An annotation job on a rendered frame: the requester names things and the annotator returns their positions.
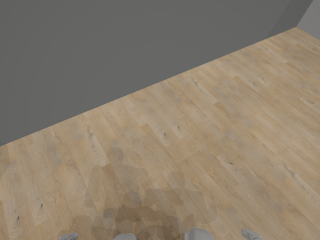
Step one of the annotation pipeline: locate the robot right thigh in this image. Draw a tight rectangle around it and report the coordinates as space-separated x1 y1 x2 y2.
183 228 215 240

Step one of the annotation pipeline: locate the robot right hand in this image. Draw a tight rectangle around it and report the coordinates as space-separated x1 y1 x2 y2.
241 228 265 240

